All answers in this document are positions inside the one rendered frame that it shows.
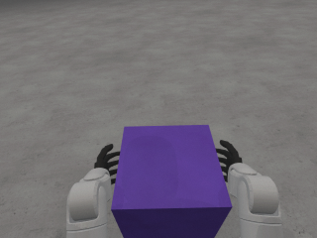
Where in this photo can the robot left hand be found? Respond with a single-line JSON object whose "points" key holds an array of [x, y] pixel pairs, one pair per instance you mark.
{"points": [[103, 158]]}

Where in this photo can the robot left forearm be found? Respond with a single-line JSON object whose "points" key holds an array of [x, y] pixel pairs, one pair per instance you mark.
{"points": [[86, 205]]}

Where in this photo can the robot right hand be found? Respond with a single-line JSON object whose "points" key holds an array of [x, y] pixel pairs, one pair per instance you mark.
{"points": [[232, 156]]}

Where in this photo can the robot right forearm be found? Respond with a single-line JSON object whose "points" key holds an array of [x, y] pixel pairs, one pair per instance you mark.
{"points": [[258, 202]]}

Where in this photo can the carton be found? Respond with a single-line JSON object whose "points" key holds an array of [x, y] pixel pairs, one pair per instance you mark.
{"points": [[169, 183]]}

